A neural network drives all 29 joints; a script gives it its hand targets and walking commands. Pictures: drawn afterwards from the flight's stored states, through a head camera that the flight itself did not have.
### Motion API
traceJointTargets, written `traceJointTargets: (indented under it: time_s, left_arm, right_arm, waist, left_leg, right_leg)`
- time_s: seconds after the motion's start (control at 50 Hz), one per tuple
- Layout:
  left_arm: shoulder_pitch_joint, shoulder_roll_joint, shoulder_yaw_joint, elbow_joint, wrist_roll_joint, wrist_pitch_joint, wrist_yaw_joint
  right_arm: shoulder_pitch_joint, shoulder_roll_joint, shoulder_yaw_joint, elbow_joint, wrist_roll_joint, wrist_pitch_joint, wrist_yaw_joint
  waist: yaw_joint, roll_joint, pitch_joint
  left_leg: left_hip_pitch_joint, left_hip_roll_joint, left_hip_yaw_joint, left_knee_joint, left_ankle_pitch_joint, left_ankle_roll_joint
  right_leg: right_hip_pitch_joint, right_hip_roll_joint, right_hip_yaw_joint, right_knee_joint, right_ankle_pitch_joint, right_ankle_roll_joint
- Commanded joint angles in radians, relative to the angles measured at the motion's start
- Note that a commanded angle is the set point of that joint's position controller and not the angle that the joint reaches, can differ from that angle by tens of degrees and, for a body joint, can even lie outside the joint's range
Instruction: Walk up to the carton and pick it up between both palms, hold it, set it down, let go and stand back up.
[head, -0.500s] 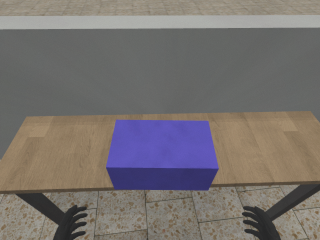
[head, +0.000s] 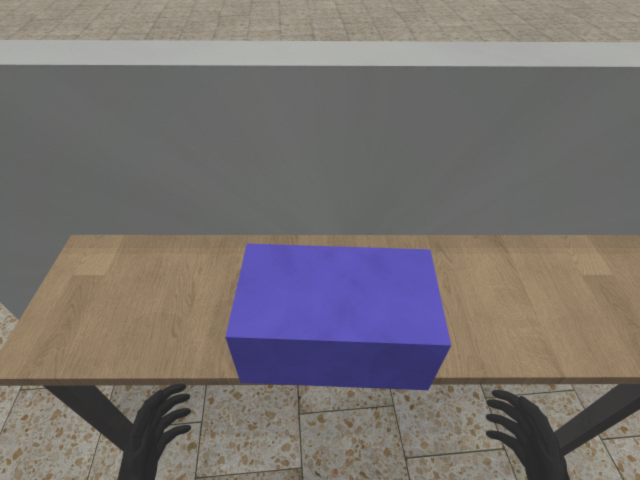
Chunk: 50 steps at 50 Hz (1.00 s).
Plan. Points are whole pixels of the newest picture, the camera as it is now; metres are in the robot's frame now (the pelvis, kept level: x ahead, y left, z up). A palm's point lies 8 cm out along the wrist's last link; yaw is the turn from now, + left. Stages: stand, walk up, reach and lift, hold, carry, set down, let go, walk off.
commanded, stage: reach and lift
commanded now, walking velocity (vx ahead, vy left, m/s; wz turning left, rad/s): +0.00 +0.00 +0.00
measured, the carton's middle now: (336, 315) +0.39 -0.01 -0.05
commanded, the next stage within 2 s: none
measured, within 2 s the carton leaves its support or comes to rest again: neither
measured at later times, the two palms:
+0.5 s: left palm (161, 382) +0.25 +0.21 +0.00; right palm (542, 391) +0.25 -0.26 +0.00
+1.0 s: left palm (162, 300) +0.34 +0.22 +0.06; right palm (537, 310) +0.34 -0.27 +0.05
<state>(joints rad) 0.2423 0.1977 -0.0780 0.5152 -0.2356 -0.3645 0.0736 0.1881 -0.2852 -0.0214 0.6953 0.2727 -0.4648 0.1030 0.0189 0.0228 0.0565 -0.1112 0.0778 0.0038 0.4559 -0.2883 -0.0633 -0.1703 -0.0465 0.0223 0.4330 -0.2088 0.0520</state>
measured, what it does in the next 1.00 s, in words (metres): stands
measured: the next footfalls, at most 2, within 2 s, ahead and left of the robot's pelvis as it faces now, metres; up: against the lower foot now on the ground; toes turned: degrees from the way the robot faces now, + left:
none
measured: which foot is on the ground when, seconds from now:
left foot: down 0.00-1.00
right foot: down 0.00-1.00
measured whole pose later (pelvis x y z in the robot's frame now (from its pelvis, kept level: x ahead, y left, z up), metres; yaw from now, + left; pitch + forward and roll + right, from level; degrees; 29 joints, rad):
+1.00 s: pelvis +0.01 -0.01 +0.01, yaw +0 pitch +4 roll -1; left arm -0.29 0.30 0.03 0.44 -0.30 0.13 0.03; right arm -0.30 -0.46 0.04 0.60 0.42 -0.07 0.04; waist 0.01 0.03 0.00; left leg -0.19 0.08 -0.01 0.35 -0.23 -0.07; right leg -0.25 -0.03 0.04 0.32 -0.14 0.05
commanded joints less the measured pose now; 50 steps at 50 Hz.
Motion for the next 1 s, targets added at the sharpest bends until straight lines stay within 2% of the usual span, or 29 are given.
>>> traceJointTargets:
  time_s: [0.0,0.1,0.14,0.16,0.24,0.26,0.3,0.34,0.44,0.48,0.5,0.66,0.78,0.82,0.88,0.98]
  left_arm:
    - [-0.171,0.121,0.038,-0.123,-0.018,-0.091,0.003]
    - [-0.289,0.136,0.020,-0.083,-0.048,-0.080,0.009]
    - [-0.320,0.144,0.019,-0.093,-0.058,-0.066,0.011]
    - [-0.341,0.158,0.028,-0.085,-0.060,-0.061,0.012]
    - [-0.390,0.170,0.042,-0.099,-0.064,-0.023,0.014]
    - [-0.402,0.182,0.053,-0.097,-0.064,-0.009,0.011]
    - [-0.432,0.173,0.043,-0.104,-0.065,0.023,0.006]
    - [-0.456,0.186,0.055,-0.100,-0.067,0.054,-0.002]
    - [-0.492,0.202,0.100,-0.156,-0.060,0.135,-0.014]
    - [-0.537,0.209,0.107,-0.184,-0.059,0.162,-0.016]
    - [-0.534,0.213,0.114,-0.204,-0.058,0.177,-0.017]
    - [-0.658,0.242,0.138,-0.248,-0.064,0.283,-0.029]
    - [-0.721,0.251,0.158,-0.275,-0.061,0.365,-0.037]
    - [-0.741,0.255,0.168,-0.282,-0.062,0.387,-0.038]
    - [-0.808,0.267,0.177,-0.300,-0.060,0.417,-0.040]
    - [-0.878,0.269,0.180,-0.278,-0.052,0.472,-0.046]
  right_arm:
    - [-0.173,-0.161,-0.032,-0.148,0.028,-0.073,-0.005]
    - [-0.266,-0.169,-0.029,-0.150,0.033,-0.039,-0.008]
    - [-0.290,-0.186,-0.038,-0.150,0.034,-0.024,-0.010]
    - [-0.313,-0.186,-0.031,-0.158,0.042,-0.019,-0.013]
    - [-0.360,-0.202,-0.018,-0.167,0.055,0.008,-0.020]
    - [-0.374,-0.210,-0.013,-0.171,0.063,0.017,-0.024]
    - [-0.406,-0.229,-0.016,-0.163,0.074,0.038,-0.026]
    - [-0.433,-0.239,-0.009,-0.168,0.082,0.062,-0.033]
    - [-0.476,-0.265,0.011,-0.214,0.116,0.117,-0.044]
    - [-0.512,-0.277,0.011,-0.234,0.125,0.136,-0.046]
    - [-0.508,-0.283,0.011,-0.244,0.132,0.149,-0.046]
    - [-0.624,-0.323,-0.006,-0.294,0.131,0.236,-0.060]
    - [-0.704,-0.365,-0.015,-0.294,0.140,0.287,-0.068]
    - [-0.731,-0.377,-0.019,-0.293,0.141,0.301,-0.069]
    - [-0.795,-0.391,-0.030,-0.305,0.150,0.321,-0.071]
    - [-0.854,-0.423,-0.028,-0.247,0.161,0.360,-0.067]
  waist:
    - [-0.002,-0.027,-0.127]
    - [-0.012,-0.037,-0.152]
    - [-0.017,-0.039,-0.182]
    - [-0.007,-0.042,-0.196]
    - [-0.007,-0.030,-0.242]
    - [-0.003,-0.041,-0.245]
    - [-0.017,-0.038,-0.259]
    - [-0.018,-0.048,-0.257]
    - [-0.008,-0.054,-0.302]
    - [-0.014,-0.043,-0.320]
    - [-0.006,-0.034,-0.328]
    - [-0.016,-0.037,-0.377]
    - [-0.011,-0.029,-0.418]
    - [-0.008,-0.051,-0.429]
    - [-0.010,-0.035,-0.463]
    - [-0.016,-0.025,-0.494]
  left_leg:
    - [-0.075,-0.125,0.042,-0.060,0.187,-0.013]
    - [-0.110,-0.118,0.038,-0.078,0.065,0.001]
    - [-0.090,-0.118,0.035,-0.075,0.086,-0.003]
    - [-0.094,-0.120,0.038,-0.072,0.093,-0.001]
    - [-0.072,-0.125,0.042,-0.063,0.156,-0.002]
    - [-0.075,-0.125,0.044,-0.061,0.169,0.001]
    - [-0.058,-0.123,0.039,-0.060,0.197,-0.005]
    - [-0.055,-0.123,0.041,-0.064,0.196,0.000]
    - [-0.025,-0.131,0.049,-0.058,0.298,-0.003]
    - [-0.009,-0.128,0.049,-0.062,0.315,-0.005]
    - [0.003,-0.128,0.049,-0.066,0.315,-0.007]
    - [0.021,-0.132,0.052,-0.082,0.338,-0.007]
    - [0.050,-0.129,0.050,-0.084,0.400,-0.019]
    - [0.057,-0.126,0.050,-0.084,0.431,-0.019]
    - [0.064,-0.126,0.052,-0.083,0.446,-0.019]
    - [0.094,-0.121,0.050,-0.080,0.491,-0.023]
  right_leg:
    - [0.051,0.114,-0.035,-0.050,0.078,-0.069]
    - [0.028,0.109,-0.038,-0.037,0.005,-0.067]
    - [0.022,0.113,-0.045,-0.035,0.028,-0.066]
    - [0.024,0.110,-0.039,-0.035,0.034,-0.065]
    - [0.043,0.110,-0.039,-0.030,0.093,-0.060]
    - [0.048,0.107,-0.033,-0.033,0.112,-0.058]
    - [0.043,0.113,-0.038,-0.041,0.128,-0.060]
    - [0.044,0.114,-0.039,-0.048,0.128,-0.057]
    - [0.072,0.115,-0.030,-0.062,0.215,-0.054]
    - [0.071,0.117,-0.036,-0.065,0.226,-0.055]
    - [0.069,0.117,-0.035,-0.071,0.219,-0.055]
    - [0.087,0.121,-0.035,-0.094,0.238,-0.049]
    - [0.089,0.132,-0.044,-0.110,0.264,-0.052]
    - [0.100,0.135,-0.047,-0.111,0.295,-0.051]
    - [0.104,0.139,-0.052,-0.110,0.310,-0.051]
    - [0.089,0.143,-0.057,-0.119,0.332,-0.053]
